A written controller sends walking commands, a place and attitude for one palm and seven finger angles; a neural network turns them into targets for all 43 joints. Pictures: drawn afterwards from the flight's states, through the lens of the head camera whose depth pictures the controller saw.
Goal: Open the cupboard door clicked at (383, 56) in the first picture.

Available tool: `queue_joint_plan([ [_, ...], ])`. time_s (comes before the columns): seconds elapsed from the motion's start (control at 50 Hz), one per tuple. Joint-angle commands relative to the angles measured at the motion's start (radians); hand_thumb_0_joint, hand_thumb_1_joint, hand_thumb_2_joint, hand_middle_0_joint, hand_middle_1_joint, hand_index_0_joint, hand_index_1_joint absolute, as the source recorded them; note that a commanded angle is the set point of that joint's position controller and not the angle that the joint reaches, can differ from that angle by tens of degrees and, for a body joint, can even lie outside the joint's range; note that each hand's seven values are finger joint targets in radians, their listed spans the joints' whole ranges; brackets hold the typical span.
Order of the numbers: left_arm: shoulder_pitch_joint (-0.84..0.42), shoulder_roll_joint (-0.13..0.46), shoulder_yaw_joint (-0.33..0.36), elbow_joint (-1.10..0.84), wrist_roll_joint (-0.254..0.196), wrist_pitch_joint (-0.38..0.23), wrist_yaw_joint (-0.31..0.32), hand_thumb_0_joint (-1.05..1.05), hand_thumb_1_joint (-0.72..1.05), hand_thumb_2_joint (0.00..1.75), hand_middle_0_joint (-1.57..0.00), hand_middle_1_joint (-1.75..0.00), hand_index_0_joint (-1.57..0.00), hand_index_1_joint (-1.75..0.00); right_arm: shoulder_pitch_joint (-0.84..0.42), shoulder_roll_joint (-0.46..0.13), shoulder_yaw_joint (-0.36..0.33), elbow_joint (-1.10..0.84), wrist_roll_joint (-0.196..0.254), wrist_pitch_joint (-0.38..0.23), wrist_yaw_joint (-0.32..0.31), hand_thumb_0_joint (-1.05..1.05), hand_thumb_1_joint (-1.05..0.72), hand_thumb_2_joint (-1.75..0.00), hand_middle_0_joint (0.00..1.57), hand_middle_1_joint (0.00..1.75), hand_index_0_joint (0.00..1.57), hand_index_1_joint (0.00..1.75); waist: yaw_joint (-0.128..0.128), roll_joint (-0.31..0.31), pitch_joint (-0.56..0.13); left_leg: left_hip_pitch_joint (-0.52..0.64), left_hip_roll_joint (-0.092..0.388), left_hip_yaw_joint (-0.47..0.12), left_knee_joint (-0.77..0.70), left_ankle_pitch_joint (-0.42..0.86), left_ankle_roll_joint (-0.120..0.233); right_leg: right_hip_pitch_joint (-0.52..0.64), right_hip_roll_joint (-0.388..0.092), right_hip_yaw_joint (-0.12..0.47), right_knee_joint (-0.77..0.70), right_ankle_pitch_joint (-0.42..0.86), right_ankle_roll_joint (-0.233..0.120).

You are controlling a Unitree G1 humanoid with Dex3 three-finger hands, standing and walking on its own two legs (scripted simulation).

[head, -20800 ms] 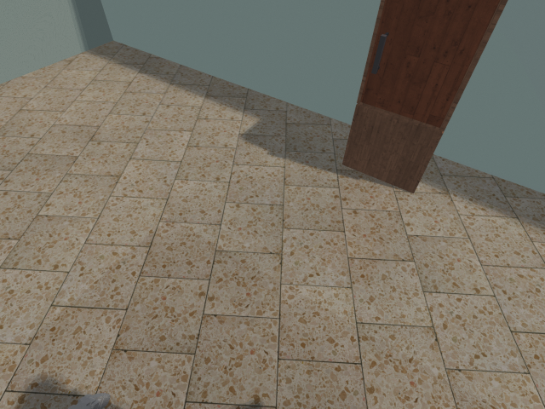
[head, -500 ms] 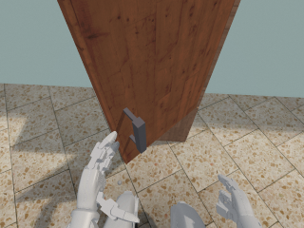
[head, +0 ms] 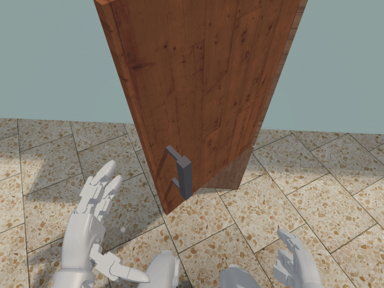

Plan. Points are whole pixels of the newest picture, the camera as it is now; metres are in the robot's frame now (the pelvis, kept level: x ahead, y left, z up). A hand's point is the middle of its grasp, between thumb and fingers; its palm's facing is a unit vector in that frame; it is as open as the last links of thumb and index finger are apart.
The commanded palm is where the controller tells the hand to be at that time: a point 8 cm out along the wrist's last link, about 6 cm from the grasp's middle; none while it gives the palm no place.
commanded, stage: draw the hand back to the body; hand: left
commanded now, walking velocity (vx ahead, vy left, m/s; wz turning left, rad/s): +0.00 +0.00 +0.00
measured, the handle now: (179, 174) +0.35 +0.06 +0.02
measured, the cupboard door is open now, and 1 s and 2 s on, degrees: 45 45 45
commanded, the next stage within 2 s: step back with the hand held close in 1.34 s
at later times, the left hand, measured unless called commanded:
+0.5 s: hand (54, 220) +0.20 +0.20 +0.16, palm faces +0.16 -0.93 -0.31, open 14.5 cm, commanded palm +0.17 +0.25 +0.19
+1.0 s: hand out of the picture +0.23 +0.28 +0.28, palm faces +0.45 -0.79 -0.42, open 8.6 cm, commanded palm +0.18 +0.32 +0.30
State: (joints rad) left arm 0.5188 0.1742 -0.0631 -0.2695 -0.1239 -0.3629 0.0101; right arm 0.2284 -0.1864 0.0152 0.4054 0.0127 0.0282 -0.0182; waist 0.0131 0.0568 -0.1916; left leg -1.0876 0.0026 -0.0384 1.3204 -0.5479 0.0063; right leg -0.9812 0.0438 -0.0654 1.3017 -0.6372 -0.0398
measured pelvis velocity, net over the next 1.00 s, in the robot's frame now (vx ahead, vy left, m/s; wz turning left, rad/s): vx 0.04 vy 0.02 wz -0.01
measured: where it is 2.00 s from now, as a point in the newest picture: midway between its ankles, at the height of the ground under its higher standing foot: outside the picture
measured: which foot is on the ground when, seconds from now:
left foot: down 0.00-1.00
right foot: down 0.00-1.00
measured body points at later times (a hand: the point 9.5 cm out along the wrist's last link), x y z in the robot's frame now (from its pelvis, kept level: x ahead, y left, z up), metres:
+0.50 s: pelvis +0.03 +0.02 +0.08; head +0.02 +0.00 +0.53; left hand +0.19 +0.25 +0.18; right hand +0.21 -0.20 +0.01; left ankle +0.05 +0.11 -0.62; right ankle +0.00 -0.10 -0.62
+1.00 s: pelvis +0.04 +0.02 +0.11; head +0.02 +0.00 +0.56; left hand +0.20 +0.32 +0.31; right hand +0.23 -0.20 +0.04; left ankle +0.05 +0.11 -0.62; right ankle +0.00 -0.10 -0.62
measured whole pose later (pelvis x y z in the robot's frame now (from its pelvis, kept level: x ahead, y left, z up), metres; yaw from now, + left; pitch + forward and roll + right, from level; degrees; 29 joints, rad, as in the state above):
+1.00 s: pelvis +0.04 +0.02 +0.11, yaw +0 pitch +0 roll -1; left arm 0.51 0.40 0.35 -0.47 -0.08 -0.04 0.14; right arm 0.24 -0.23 0.05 0.54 0.02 -0.08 -0.10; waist 0.06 0.05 -0.07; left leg -0.29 -0.02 0.01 0.61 -0.32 0.04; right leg -0.19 0.02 0.00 0.55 -0.36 0.00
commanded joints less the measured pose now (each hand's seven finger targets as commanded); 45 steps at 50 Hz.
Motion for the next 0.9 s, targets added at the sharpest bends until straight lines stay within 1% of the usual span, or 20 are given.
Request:
queue_joint_plan([
  [0.0,0.060,0.013,-0.023,-0.203,-0.027,0.006,-0.054,0.00,-0.50,0.30,-0.15,-0.30,-0.15,-0.30,-0.027,-0.133,-0.044,-0.196,0.018,-0.062,-0.035,0.00,-0.90,-0.90,0.20,0.30,0.20,0.30,-0.056,-0.112,-0.145,0.288,-0.016,-0.009,-0.263,0.149,0.032,0.185,-0.004,0.031,-0.351,0.254,0.031],
  [0.04,0.055,0.034,-0.015,-0.184,-0.029,0.005,-0.079,0.00,-0.50,0.30,-0.15,-0.30,-0.15,-0.30,-0.022,-0.140,-0.039,-0.193,0.016,-0.070,-0.045,0.00,-0.90,-0.90,0.20,0.30,0.20,0.30,-0.065,-0.117,-0.085,0.296,-0.016,-0.015,-0.284,0.128,0.033,0.174,-0.006,0.026,-0.374,0.221,0.030],
  [0.08,0.039,0.093,0.043,-0.204,-0.030,-0.007,-0.084,0.00,-0.50,0.30,-0.15,-0.30,-0.15,-0.30,-0.023,-0.143,-0.037,-0.192,0.012,-0.078,-0.050,0.00,-0.90,-0.90,0.20,0.30,0.20,0.30,-0.052,-0.069,-0.068,0.315,-0.014,-0.019,-0.307,0.126,0.032,0.185,-0.005,0.019,-0.377,0.200,0.023],
  [0.14,0.052,0.124,0.097,-0.266,-0.044,-0.034,-0.080,0.00,-0.50,0.30,-0.15,-0.30,-0.15,-0.30,-0.017,-0.131,-0.034,-0.205,0.012,-0.086,-0.048,0.00,-0.90,-0.90,0.20,0.30,0.20,0.30,-0.025,-0.002,-0.086,0.386,-0.012,-0.017,-0.348,0.151,0.026,0.209,-0.001,0.008,-0.384,0.216,0.016],
  [0.18,0.064,0.166,0.164,-0.306,-0.064,-0.041,-0.066,0.00,-0.43,0.33,-0.15,-0.30,-0.15,-0.30,-0.020,-0.131,-0.037,-0.206,0.016,-0.087,-0.047,0.00,-0.90,-0.90,0.20,0.30,0.20,0.30,-0.004,0.043,-0.112,0.418,-0.012,-0.015,-0.374,0.167,0.023,0.252,0.003,0.007,-0.396,0.225,0.011],
  [0.24,0.104,0.150,0.176,-0.340,-0.095,-0.031,-0.072,0.00,-0.32,0.37,-0.16,-0.30,-0.16,-0.30,-0.016,-0.125,-0.035,-0.208,0.026,-0.091,-0.042,0.00,-0.90,-0.90,0.20,0.30,0.20,0.30,-0.004,0.056,-0.119,0.480,-0.008,-0.014,-0.405,0.225,0.019,0.290,0.009,-0.005,-0.414,0.288,0.012],
  [0.26,0.199,0.280,0.188,-0.333,0.035,0.088,0.014,0.00,-0.29,0.39,-0.16,-0.30,-0.16,-0.30,-0.013,-0.121,-0.038,-0.228,0.030,-0.058,-0.076,0.00,-0.90,-0.90,0.20,0.30,0.20,0.30,0.049,0.074,-0.166,0.535,0.011,0.001,-0.468,0.243,0.014,0.337,-0.025,0.068,-0.477,0.309,-0.001],
  [0.28,0.209,0.222,0.163,-0.388,0.042,0.149,0.052,0.00,-0.26,0.40,-0.16,-0.30,-0.16,-0.30,-0.012,-0.111,-0.029,-0.249,0.028,-0.052,-0.085,0.00,-0.90,-0.90,0.20,0.30,0.20,0.30,0.025,0.091,-0.132,0.550,0.010,-0.005,-0.486,0.263,0.016,0.353,-0.025,0.050,-0.492,0.322,0.001],
  [0.3,0.207,0.180,0.121,-0.428,0.046,0.181,0.062,0.00,-0.22,0.42,-0.16,-0.30,-0.16,-0.30,-0.006,-0.111,-0.026,-0.251,0.028,-0.047,-0.090,0.00,-0.90,-0.90,0.20,0.30,0.20,0.30,0.012,0.075,-0.110,0.560,0.012,-0.004,-0.488,0.284,0.016,0.347,-0.028,0.043,-0.498,0.340,0.007],
  [0.32,0.207,0.170,0.109,-0.417,0.057,0.211,0.076,0.00,-0.18,0.43,-0.16,-0.30,-0.16,-0.30,0.003,-0.113,-0.026,-0.238,0.028,-0.042,-0.092,0.00,-0.90,-0.90,0.20,0.30,0.20,0.30,0.003,0.093,-0.078,0.580,0.017,-0.007,-0.500,0.304,0.015,0.354,-0.029,0.039,-0.510,0.354,0.009],
  [0.38,0.157,0.200,0.137,-0.380,0.072,0.272,0.115,0.00,-0.08,0.48,-0.16,-0.30,-0.16,-0.30,-0.003,-0.123,-0.016,-0.222,0.020,-0.032,-0.101,0.00,-0.90,-0.90,0.20,0.30,0.20,0.30,-0.013,-0.018,0.006,0.586,0.018,-0.016,-0.535,0.299,0.023,0.391,-0.025,0.030,-0.573,0.360,0.015],
  [0.42,0.126,0.224,0.174,-0.361,0.076,0.291,0.135,0.00,-0.01,0.51,-0.17,-0.30,-0.17,-0.30,-0.004,-0.128,-0.014,-0.215,0.018,-0.032,-0.111,0.00,-0.90,-0.90,0.20,0.30,0.20,0.30,-0.013,-0.073,0.023,0.611,0.020,-0.010,-0.562,0.273,0.027,0.415,-0.028,0.030,-0.610,0.342,0.021],
  [0.46,0.094,0.244,0.205,-0.359,0.076,0.300,0.147,0.00,0.06,0.54,-0.17,-0.30,-0.17,-0.30,-0.009,-0.128,-0.008,-0.208,0.018,-0.038,-0.119,0.00,-0.90,-0.90,0.20,0.30,0.20,0.30,-0.009,-0.091,0.035,0.647,0.019,-0.008,-0.591,0.269,0.031,0.443,-0.032,0.032,-0.642,0.339,0.022],
  [0.48,0.074,0.279,0.242,-0.364,0.076,0.301,0.155,0.00,0.09,0.55,-0.17,-0.30,-0.17,-0.30,-0.020,-0.132,-0.004,-0.196,0.016,-0.044,-0.121,0.00,-0.90,-0.90,0.20,0.30,0.20,0.30,0.002,-0.061,0.026,0.661,0.015,-0.005,-0.605,0.277,0.031,0.478,-0.037,0.038,-0.655,0.345,0.018],
  [0.58,0.040,0.307,0.296,-0.426,0.074,0.302,0.162,0.00,0.27,0.63,-0.18,-0.30,-0.18,-0.30,-0.045,-0.128,0.009,-0.157,0.019,-0.084,-0.119,0.00,-0.90,-0.90,0.20,0.30,0.20,0.30,0.023,0.035,0.025,0.753,0.023,-0.017,-0.673,0.325,0.023,0.542,-0.043,0.036,-0.690,0.378,0.011],
  [0.66,0.034,0.310,0.331,-0.444,0.069,0.297,0.158,0.00,0.41,0.69,-0.18,-0.30,-0.18,-0.30,-0.051,-0.130,0.010,-0.120,0.018,-0.117,-0.108,0.00,-0.90,-0.90,0.20,0.30,0.20,0.30,0.024,0.048,0.054,0.806,0.029,-0.021,-0.714,0.395,0.017,0.580,-0.041,0.034,-0.724,0.428,0.014],
  [0.7,0.041,0.320,0.365,-0.429,0.064,0.297,0.156,0.00,0.48,0.72,-0.19,-0.30,-0.19,-0.30,-0.061,-0.132,0.007,-0.102,0.015,-0.127,-0.103,0.00,-0.90,-0.90,0.20,0.30,0.20,0.30,0.029,0.013,0.053,0.820,0.030,-0.014,-0.727,0.448,0.017,0.623,-0.042,0.032,-0.738,0.474,0.015],
  [0.72,0.028,0.326,0.383,-0.423,0.064,0.294,0.154,0.00,0.51,0.74,-0.19,-0.30,-0.19,-0.30,-0.064,-0.133,0.006,-0.094,0.016,-0.130,-0.101,0.00,-0.90,-0.90,0.20,0.30,0.20,0.30,0.031,0.019,0.068,0.829,0.030,-0.011,-0.735,0.464,0.014,0.626,-0.040,0.033,-0.749,0.484,0.016],
  [0.76,0.003,0.338,0.418,-0.408,0.057,0.289,0.150,0.00,0.58,0.76,-0.19,-0.30,-0.19,-0.30,-0.070,-0.133,0.003,-0.079,0.015,-0.134,-0.097,0.00,-0.90,-0.90,0.20,0.30,0.20,0.30,0.031,-0.014,0.090,0.842,0.031,-0.006,-0.756,0.455,0.013,0.641,-0.038,0.031,-0.772,0.489,0.018],
  [0.88,-0.080,0.399,0.524,-0.419,0.047,0.261,0.150,0.00,0.80,0.86,-0.20,-0.30,-0.20,-0.30,-0.100,-0.140,-0.005,-0.041,0.012,-0.155,-0.094,0.00,-0.90,-0.90,0.20,0.30,0.20,0.30,0.044,0.018,0.084,0.894,0.030,0.007,-0.806,0.470,0.013,0.709,-0.038,0.038,-0.824,0.515,0.016],
])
